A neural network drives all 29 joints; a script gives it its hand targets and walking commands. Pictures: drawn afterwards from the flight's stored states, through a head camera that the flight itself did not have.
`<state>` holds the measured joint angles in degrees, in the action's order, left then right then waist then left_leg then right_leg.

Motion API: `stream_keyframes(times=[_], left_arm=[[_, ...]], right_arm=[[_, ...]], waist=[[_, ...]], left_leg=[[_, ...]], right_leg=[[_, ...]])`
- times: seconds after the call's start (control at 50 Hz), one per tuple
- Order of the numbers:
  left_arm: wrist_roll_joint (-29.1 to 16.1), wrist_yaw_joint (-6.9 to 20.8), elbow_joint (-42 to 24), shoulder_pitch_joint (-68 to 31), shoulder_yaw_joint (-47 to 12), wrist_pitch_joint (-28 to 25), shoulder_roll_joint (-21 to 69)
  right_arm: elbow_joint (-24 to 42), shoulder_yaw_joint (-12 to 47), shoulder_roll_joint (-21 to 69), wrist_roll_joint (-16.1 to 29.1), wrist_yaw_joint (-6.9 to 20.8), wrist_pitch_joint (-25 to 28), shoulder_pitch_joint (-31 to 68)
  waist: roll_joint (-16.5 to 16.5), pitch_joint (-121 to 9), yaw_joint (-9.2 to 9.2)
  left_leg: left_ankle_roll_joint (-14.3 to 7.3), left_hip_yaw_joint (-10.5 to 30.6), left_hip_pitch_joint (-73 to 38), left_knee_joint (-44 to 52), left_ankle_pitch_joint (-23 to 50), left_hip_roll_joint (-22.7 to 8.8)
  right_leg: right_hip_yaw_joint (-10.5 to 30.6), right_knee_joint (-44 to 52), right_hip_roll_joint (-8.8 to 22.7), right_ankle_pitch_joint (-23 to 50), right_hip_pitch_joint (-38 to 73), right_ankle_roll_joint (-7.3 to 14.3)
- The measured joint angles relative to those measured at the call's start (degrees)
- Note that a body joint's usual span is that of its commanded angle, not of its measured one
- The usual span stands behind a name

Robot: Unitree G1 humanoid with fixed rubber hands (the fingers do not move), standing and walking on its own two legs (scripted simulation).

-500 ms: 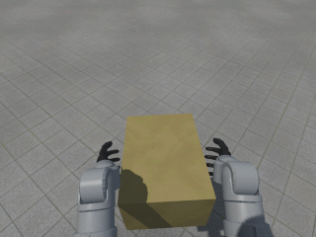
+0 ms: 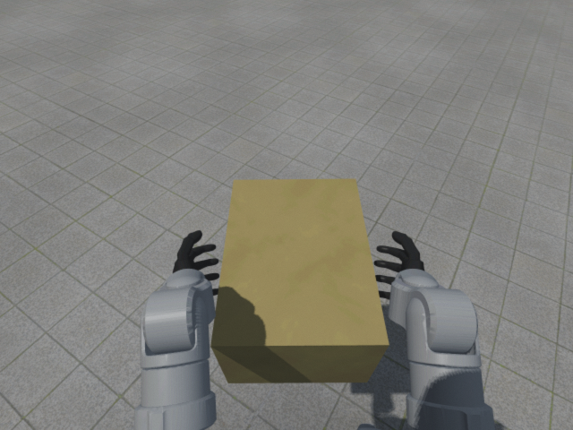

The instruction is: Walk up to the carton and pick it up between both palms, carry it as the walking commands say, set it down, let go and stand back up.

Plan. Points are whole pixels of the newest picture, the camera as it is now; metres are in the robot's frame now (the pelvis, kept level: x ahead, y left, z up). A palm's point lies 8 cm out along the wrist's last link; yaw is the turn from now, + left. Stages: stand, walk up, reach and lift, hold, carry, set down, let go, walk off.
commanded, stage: carry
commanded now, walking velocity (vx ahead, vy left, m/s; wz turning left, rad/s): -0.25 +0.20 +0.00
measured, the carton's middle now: (295, 274) +0.37 -0.02 +0.00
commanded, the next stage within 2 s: none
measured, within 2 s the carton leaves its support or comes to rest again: neither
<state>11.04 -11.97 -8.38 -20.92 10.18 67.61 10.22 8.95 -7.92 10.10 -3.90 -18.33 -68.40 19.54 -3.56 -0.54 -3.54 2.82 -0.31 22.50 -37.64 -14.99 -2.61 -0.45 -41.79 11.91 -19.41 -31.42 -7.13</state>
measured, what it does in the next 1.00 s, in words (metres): walks backwards: right foot, then left foot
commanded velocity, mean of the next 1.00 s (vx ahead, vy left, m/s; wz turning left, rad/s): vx -0.09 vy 0.13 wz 0.00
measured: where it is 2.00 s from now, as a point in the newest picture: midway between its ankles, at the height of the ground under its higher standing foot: outside the picture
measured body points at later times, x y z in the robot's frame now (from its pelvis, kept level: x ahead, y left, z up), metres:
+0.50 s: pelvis -0.20 +0.15 +0.01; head -0.17 +0.13 +0.46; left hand +0.13 +0.26 +0.10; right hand +0.09 -0.03 +0.09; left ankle -0.18 +0.33 -0.66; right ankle -0.11 -0.03 -0.72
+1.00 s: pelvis -0.31 +0.29 +0.01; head -0.31 +0.28 +0.46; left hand +0.00 +0.41 +0.09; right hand -0.03 +0.12 +0.06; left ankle -0.23 +0.37 -0.71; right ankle -0.31 +0.18 -0.72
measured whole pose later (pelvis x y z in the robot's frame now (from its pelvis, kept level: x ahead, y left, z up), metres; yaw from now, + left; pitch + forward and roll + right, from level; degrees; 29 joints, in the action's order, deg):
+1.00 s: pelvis -0.31 +0.29 +0.01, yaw -1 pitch +2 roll -1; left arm 7.4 -16.0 -3.0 -20.8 6.7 69.3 10.5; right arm 9.0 -9.8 8.7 -5.8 -15.0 -70.5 14.7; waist 3.9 -3.6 -0.7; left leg -0.1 -4.7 26.0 -34.9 -15.6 -0.3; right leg -8.1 -30.7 1.0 -16.2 -17.0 1.1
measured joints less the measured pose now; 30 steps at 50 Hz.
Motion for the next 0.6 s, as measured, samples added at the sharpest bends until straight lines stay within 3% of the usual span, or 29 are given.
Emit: stream_keyframes(times=[0.04,0.1,0.16,0.2,0.24,0.26,0.3,0.34,0.4,0.44,0.5,0.58,0.6], left_arm=[[-0.6,-0.4,0.8,2.9,-0.2,1.0,-0.6],[-4.3,-5.6,1.0,4.1,-2.4,2.9,-1.1],[-7.7,-10.6,-1.1,2.6,-2.1,3.0,-0.7],[-8.4,-11.6,-2.4,1.3,-1.6,2.1,-0.2],[-8.4,-11.1,-2.1,-0.1,-1.3,1.3,0.2],[-8.2,-10.4,-1.1,-0.5,-1.5,0.6,0.5],[-7.4,-8.1,1.1,-0.7,-2.4,0.3,0.5],[-5.8,-5.0,2.6,-0.1,-2.6,0.8,0.3],[-4.3,-2.2,2.2,0.7,-2.1,1.3,0.1],[-4.0,-1.4,0.9,0.6,-2.0,0.7,0.1],[-3.3,-1.3,-0.6,-0.4,-1.8,0.0,0.4],[-1.1,-0.7,-0.6,-1.0,-1.2,0.6,0.2],[-0.9,-0.5,-0.2,-0.3,-0.9,0.6,-0.1]], right_arm=[[-3.3,0.9,-0.3,-0.2,0.7,-1.0,-0.5],[-4.6,0.0,-0.4,-1.2,1.8,-2.4,-0.8],[-3.5,-1.0,0.1,-1.9,2.4,-1.8,0.8],[-2.3,-1.5,0.4,-3.1,3.8,-0.6,1.7],[-1.5,-2.3,0.2,-4.3,5.9,0.5,1.6],[-1.4,-2.7,-0.5,-4.5,6.9,1.1,1.1],[0.1,-3.2,-1.1,-4.3,7.9,1.0,-1.8],[1.6,-2.3,-1.2,-2.6,5.5,-0.4,-4.1],[3.7,-0.2,-1.3,-0.3,0.4,-3.0,-4.1],[5.6,0.3,-1.1,0.0,-1.5,-3.6,-3.2],[6.4,-0.6,-0.6,0.0,-1.6,-2.9,-1.4],[3.4,-0.9,-0.1,-0.4,-0.3,-1.6,-0.2],[1.8,-0.1,-0.2,-0.3,0.1,-0.9,-0.7]], waist=[[1.8,-0.5,1.69],[3.2,-0.3,4.34],[3.0,1.1,6.87],[3.7,1.4,7.32],[5.2,0.8,7.31],[7.2,1.2,7.03],[7.6,1.6,5.81],[6.3,2.2,4.44],[5.0,2.5,2.29],[4.8,2.1,0.72],[3.8,0.7,-0.23],[1.2,-2.1,-1.14],[-0.2,-2.2,-0.83]], left_leg=[[-1.1,0.6,1.6,0.2,0.6,-1.5],[-2.2,1.1,3.3,3.3,4.7,-1.1],[-3.7,-1.1,5.1,5.4,8.3,0.4],[-4.8,-2.8,7.0,5.9,10.2,1.6],[-5.7,-4.0,9.6,5.1,11.5,2.5],[-5.2,-3.6,10.9,2.6,7.8,2.2],[-3.7,-1.4,14.3,-8.4,-3.3,4.2],[-2.5,1.9,16.7,-21.5,-5.4,6.1],[-0.5,5.0,16.5,-31.5,-1.9,5.2],[0.8,5.4,14.1,-29.5,-0.4,3.2],[1.7,2.8,7.2,-17.8,-3.7,0.3],[0.5,-0.8,-4.3,3.6,-3.9,-0.1],[-0.1,-1.0,-3.4,2.5,-3.6,0.7]], right_leg=[[-1.0,-14.5,-4.6,-8.3,-3.3,0.9],[-3.7,-25.2,-8.4,-7.8,-3.7,1.6],[-6.6,-19.9,-9.4,-7.0,0.4,1.6],[-7.8,-10.5,-10.0,-7.5,5.1,2.7],[-7.6,2.2,-10.7,-3.6,10.6,5.4],[-7.7,3.4,-11.2,-1.5,10.5,7.3],[-7.5,4.4,-9.6,1.2,10.1,8.6],[-6.4,7.3,-7.4,4.2,10.6,7.9],[-4.2,11.3,-5.1,8.8,10.3,5.9],[-3.6,12.5,-3.6,10.9,9.3,4.6],[-2.6,12.9,-1.5,13.1,7.0,2.7],[-1.2,9.6,1.1,13.6,3.3,0.4],[-0.3,6.0,1.2,7.7,1.9,0.4]])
